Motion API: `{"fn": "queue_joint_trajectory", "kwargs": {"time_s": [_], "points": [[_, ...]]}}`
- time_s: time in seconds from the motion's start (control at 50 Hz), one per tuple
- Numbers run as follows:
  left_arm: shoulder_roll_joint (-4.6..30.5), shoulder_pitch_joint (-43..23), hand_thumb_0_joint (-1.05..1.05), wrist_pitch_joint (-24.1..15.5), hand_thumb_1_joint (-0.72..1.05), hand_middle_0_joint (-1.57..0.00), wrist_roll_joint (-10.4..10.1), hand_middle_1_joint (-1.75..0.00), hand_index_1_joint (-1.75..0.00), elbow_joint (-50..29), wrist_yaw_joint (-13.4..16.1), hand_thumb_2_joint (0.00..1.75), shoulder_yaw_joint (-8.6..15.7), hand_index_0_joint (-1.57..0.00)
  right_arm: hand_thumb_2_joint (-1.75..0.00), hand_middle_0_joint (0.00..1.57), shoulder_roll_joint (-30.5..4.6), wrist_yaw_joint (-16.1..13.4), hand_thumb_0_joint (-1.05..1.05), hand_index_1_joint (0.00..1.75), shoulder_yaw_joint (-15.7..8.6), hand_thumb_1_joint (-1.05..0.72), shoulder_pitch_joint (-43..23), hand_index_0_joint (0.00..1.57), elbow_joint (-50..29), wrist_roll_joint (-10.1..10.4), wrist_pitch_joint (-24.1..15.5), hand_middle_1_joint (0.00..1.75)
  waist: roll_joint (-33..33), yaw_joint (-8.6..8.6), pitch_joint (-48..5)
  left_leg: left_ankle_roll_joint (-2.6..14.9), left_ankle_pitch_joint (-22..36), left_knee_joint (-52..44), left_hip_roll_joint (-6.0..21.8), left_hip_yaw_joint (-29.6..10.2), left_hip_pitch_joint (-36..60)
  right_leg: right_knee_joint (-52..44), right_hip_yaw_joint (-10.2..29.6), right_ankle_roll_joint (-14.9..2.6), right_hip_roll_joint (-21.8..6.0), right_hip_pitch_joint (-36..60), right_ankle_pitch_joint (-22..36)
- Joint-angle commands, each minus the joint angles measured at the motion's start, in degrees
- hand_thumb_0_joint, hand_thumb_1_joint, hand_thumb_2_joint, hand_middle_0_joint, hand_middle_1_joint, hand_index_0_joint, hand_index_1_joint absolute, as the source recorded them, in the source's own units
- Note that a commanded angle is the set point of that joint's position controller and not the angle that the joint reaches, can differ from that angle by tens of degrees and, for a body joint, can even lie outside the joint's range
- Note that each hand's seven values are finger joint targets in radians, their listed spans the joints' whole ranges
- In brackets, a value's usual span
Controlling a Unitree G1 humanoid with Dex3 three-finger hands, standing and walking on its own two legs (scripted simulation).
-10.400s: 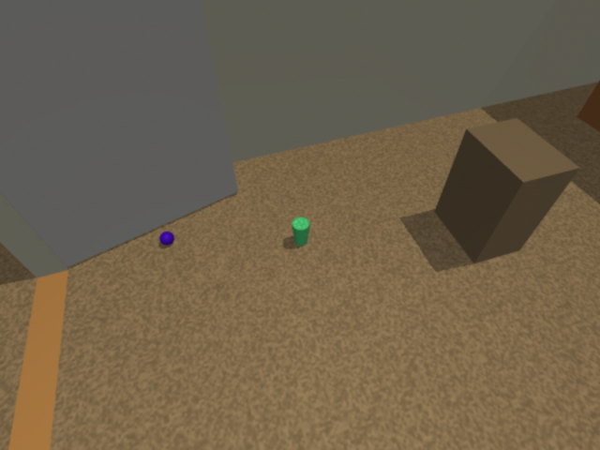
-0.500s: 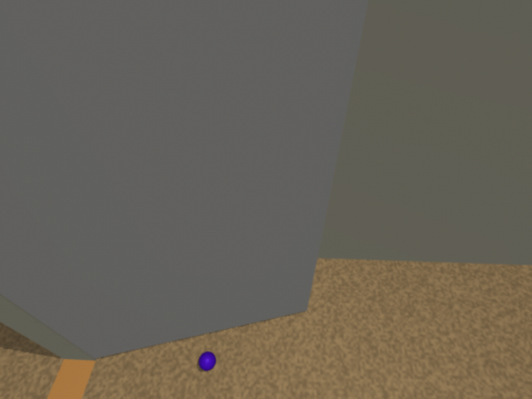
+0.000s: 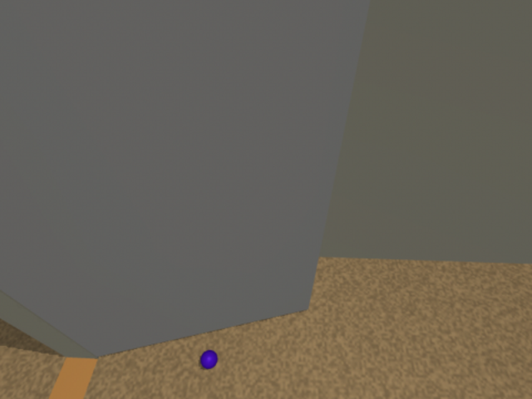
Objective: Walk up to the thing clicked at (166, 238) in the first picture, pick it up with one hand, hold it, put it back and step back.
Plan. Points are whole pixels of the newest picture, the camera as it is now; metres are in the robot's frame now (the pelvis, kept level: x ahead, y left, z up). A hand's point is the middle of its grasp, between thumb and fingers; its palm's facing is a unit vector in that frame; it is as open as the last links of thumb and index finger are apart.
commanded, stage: stand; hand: left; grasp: from above
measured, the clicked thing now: (209, 359) +0.37 +0.25 -0.75
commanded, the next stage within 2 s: rise first in 0.60 s
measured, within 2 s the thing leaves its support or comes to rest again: neither
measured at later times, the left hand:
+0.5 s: hand out of the picture +0.07 +0.25 -0.16, palm faces -0.02 -0.94 -0.34, open 7.4 cm
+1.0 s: hand out of the picture +0.14 +0.25 -0.17, palm faces -0.04 -0.93 -0.36, open 10.0 cm
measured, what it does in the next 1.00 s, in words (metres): stands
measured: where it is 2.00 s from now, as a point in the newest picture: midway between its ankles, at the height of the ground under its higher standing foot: outside the picture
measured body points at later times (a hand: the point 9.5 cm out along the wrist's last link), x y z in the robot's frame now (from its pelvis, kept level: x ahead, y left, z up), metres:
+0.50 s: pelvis +0.00 +0.00 +0.00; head +0.01 +0.00 +0.45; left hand +0.07 +0.30 -0.13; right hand +0.08 -0.30 -0.13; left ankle -0.02 +0.13 -0.75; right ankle -0.01 -0.13 -0.75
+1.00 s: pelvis -0.02 +0.00 -0.02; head +0.04 +0.01 +0.42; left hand +0.14 +0.30 -0.15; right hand +0.08 -0.26 -0.14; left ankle -0.02 +0.13 -0.75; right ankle -0.01 -0.13 -0.75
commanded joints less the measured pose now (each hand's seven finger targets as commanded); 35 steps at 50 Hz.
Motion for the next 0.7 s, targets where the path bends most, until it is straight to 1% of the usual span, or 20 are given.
{"fn": "queue_joint_trajectory", "kwargs": {"time_s": [0.0,0.04,0.06,0.08,0.12,0.14,0.2,0.24,0.28,0.36,0.38,0.4,0.44,0.46,0.52,0.54,0.6,0.62,0.66,0.68], "points": [[12.38,-2.45,0.00,-1.11,0.90,-0.20,0.17,-0.30,-0.30,-3.64,0.70,0.90,2.21,-0.20,-0.90,0.20,-12.29,-0.94,0.00,0.30,-1.98,-0.90,-1.62,0.20,-3.57,-0.17,-1.06,0.30,0.28,-0.33,-3.62,1.46,10.04,-2.86,6.75,-5.15,-1.16,-2.23,5.50,-1.73,-6.84,1.40,10.65],[12.23,-1.91,0.00,-1.04,0.90,-0.20,0.14,-0.30,-0.30,-3.35,0.74,0.90,2.17,-0.20,-0.90,0.20,-12.56,-0.91,0.00,0.30,-2.10,-0.90,-2.61,0.20,-3.61,-0.07,-0.99,0.30,0.34,0.18,-2.75,1.42,9.58,-3.01,6.84,-5.57,-0.94,-2.48,5.03,-1.56,-6.51,0.44,9.27],[12.25,-2.38,0.00,-1.03,0.90,-0.20,0.11,-0.30,-0.30,-3.47,0.68,0.90,2.20,-0.20,-0.90,0.20,-12.45,-0.94,0.00,0.30,-2.06,-0.90,-1.89,0.20,-3.64,-0.12,-1.00,0.30,-0.03,-0.22,-3.26,1.60,9.78,-2.79,6.82,-5.18,-0.96,-2.48,5.44,-1.80,-6.83,0.94,9.87],[12.33,-2.07,0.00,-1.00,0.90,-0.20,0.15,-0.30,-0.30,-3.46,0.67,0.90,2.21,-0.20,-0.90,0.20,-12.49,-0.94,0.00,0.30,-2.00,-0.90,-1.63,0.20,-3.39,-0.05,-1.04,0.30,0.23,-0.07,-2.96,1.45,9.34,-3.15,6.79,-5.36,-1.13,-2.63,5.34,-1.71,-6.61,0.67,9.28],[12.23,-2.14,0.00,-1.05,0.90,-0.20,0.22,-0.30,-0.30,-3.58,0.73,0.90,2.22,-0.20,-0.90,0.20,-12.46,-0.89,0.00,0.30,-2.09,-0.90,-2.00,0.20,-3.65,-0.09,-1.01,0.30,0.30,-0.08,-4.07,1.57,10.46,-2.71,6.91,-5.33,-0.66,-2.15,5.15,-1.77,-6.73,1.41,10.19],[12.07,-2.00,0.00,-1.10,0.90,-0.20,0.16,-0.30,-0.30,-3.52,0.70,0.90,2.08,-0.20,-0.90,0.20,-12.30,-0.87,0.00,0.30,-2.03,-0.90,-2.04,0.20,-3.52,-0.03,-1.03,0.30,0.03,0.09,-3.39,1.48,10.29,-2.94,6.91,-5.48,-0.85,-2.36,5.14,-1.76,-6.64,0.89,9.74],[12.25,-2.06,0.00,-1.07,0.90,-0.20,0.30,-0.30,-0.30,-3.55,0.73,0.90,2.22,-0.20,-0.90,0.20,-12.31,-0.89,0.00,0.30,-2.05,-0.90,-2.11,0.20,-3.74,0.00,-0.95,0.30,0.17,-0.13,-3.52,1.62,10.05,-2.61,6.77,-5.17,-0.76,-2.34,5.07,-1.78,-6.72,1.15,10.51],[12.29,-2.09,0.00,-1.12,0.90,-0.20,0.14,-0.30,-0.30,-3.67,0.72,0.90,2.23,-0.20,-0.90,0.20,-12.42,-0.85,0.00,0.30,-2.09,-0.90,-2.14,0.20,-3.83,-0.05,-1.09,0.30,0.23,-0.06,-4.37,1.67,11.60,-2.57,6.96,-5.32,-0.11,-1.88,5.08,-1.94,-6.84,1.45,11.69],[12.18,-2.08,0.00,-1.15,0.90,-0.20,0.19,-0.30,-0.30,-3.72,0.72,0.90,2.20,-0.20,-0.90,0.20,-12.48,-0.89,0.00,0.30,-2.07,-0.90,-2.10,0.20,-3.91,-0.08,-1.14,0.30,0.60,-0.15,-4.28,1.66,11.54,-2.45,6.93,-5.20,-0.34,-1.91,5.12,-1.77,-6.81,1.76,11.90],[12.09,-2.05,0.00,-1.08,0.90,-0.20,0.22,-0.30,-0.30,-3.60,0.72,0.90,2.20,-0.20,-0.90,0.20,-12.55,-0.95,0.00,0.30,-2.08,-0.90,-2.12,0.20,-3.84,-0.03,-1.06,0.30,0.19,-0.01,-3.25,1.61,10.95,-2.65,6.90,-5.32,-0.74,-2.31,5.02,-1.59,-6.70,1.07,10.73],[12.20,-2.34,0.00,-1.02,0.90,-0.20,0.19,-0.30,-0.30,-3.70,0.74,0.90,2.28,-0.20,-0.90,0.20,-12.39,-0.97,0.00,0.30,-2.04,-0.90,-1.85,0.20,-3.91,-0.15,-1.03,0.30,-0.13,-0.16,-3.36,1.57,11.02,-2.63,6.77,-5.12,-0.93,-2.16,5.17,-1.77,-6.82,1.31,10.94],[12.23,-1.60,0.00,-1.08,0.90,-0.20,0.21,-0.30,-0.30,-3.57,0.72,0.90,2.19,-0.20,-0.90,0.20,-12.81,-0.95,0.00,0.30,-2.14,-0.90,-2.13,0.20,-3.88,0.00,-1.04,0.30,0.54,0.12,-4.08,1.70,11.67,-2.33,7.03,-5.34,0.19,-2.08,5.00,-1.77,-6.73,1.32,11.38],[12.48,-2.25,0.00,-1.02,0.90,-0.20,0.13,-0.30,-0.30,-3.58,0.69,0.90,2.34,-0.20,-0.90,0.20,-12.22,-0.96,0.00,0.30,-1.91,-0.90,-1.78,0.20,-3.78,-0.11,-1.10,0.30,0.38,-0.14,-3.61,1.50,10.92,-2.81,6.85,-5.20,-0.90,-2.04,5.21,-1.80,-6.76,1.53,10.73],[12.37,-1.84,0.00,-1.01,0.90,-0.20,0.29,-0.30,-0.30,-3.79,0.68,0.90,2.31,-0.20,-0.90,0.20,-12.81,-1.01,0.00,0.30,-2.07,-0.90,-2.25,0.20,-3.98,-0.09,-1.13,0.30,0.90,0.14,-4.38,1.73,11.70,-2.25,6.93,-5.00,-0.09,-1.95,5.29,-1.84,-6.91,1.61,12.11],[12.19,-2.01,0.00,-0.91,0.90,-0.20,0.27,-0.30,-0.30,-3.51,0.72,0.90,2.28,-0.20,-0.90,0.20,-12.26,-1.01,0.00,0.30,-2.01,-0.90,-2.28,0.20,-3.96,-0.04,-1.04,0.30,-0.43,-0.02,-3.33,1.52,11.09,-2.67,6.85,-5.19,-0.24,-2.02,4.89,-1.81,-6.55,0.60,10.61],[12.12,-1.92,0.00,-0.96,0.90,-0.20,0.13,-0.30,-0.30,-3.44,0.69,0.90,2.17,-0.20,-0.90,0.20,-12.45,-0.94,0.00,0.30,-1.95,-0.90,-1.66,0.20,-3.69,0.03,-1.05,0.30,0.05,-0.15,-2.98,1.60,10.20,-2.82,6.88,-5.22,-0.60,-2.39,5.16,-1.77,-6.65,0.81,10.18],[12.22,-2.00,0.00,-0.97,0.90,-0.20,0.26,-0.30,-0.30,-3.61,0.63,0.90,2.28,-0.20,-0.90,0.20,-12.48,-0.95,0.00,0.30,-2.03,-0.90,-2.15,0.20,-3.94,-0.04,-1.08,0.30,0.48,-0.05,-3.67,1.76,10.37,-2.66,6.85,-5.14,-0.73,-2.13,5.12,-1.87,-6.79,1.59,10.80],[12.43,-2.02,0.00,-1.04,0.90,-0.20,0.23,-0.30,-0.30,-3.64,0.71,0.90,2.40,-0.20,-0.90,0.20,-12.52,-0.95,0.00,0.30,-2.11,-0.90,-2.27,0.20,-3.98,-0.02,-1.07,0.30,0.24,0.01,-4.05,1.81,11.24,-2.66,6.91,-5.28,-0.27,-1.95,5.14,-1.85,-6.83,1.60,11.43],[12.14,-1.93,0.00,-1.01,0.90,-0.20,0.25,-0.30,-0.30,-3.65,0.65,0.90,2.31,-0.20,-0.90,0.20,-12.70,-0.99,0.00,0.30,-2.08,-0.90,-2.28,0.20,-4.05,-0.09,-1.15,0.30,0.39,-0.04,-3.54,1.77,10.94,-2.56,6.79,-4.97,-0.34,-2.20,5.22,-1.81,-6.79,1.01,11.42],[12.36,-1.76,0.00,-1.02,0.82,-0.17,0.17,-0.38,-0.38,-3.56,0.67,0.97,2.31,-0.15,-0.91,0.20,-12.44,-0.94,0.00,0.30,-2.03,-0.92,-2.36,0.20,-3.94,0.04,-1.11,0.30,0.41,0.02,-3.36,1.67,11.15,-2.72,6.98,-5.31,0.10,-2.06,4.94,-1.85,-6.61,0.88,10.92]]}}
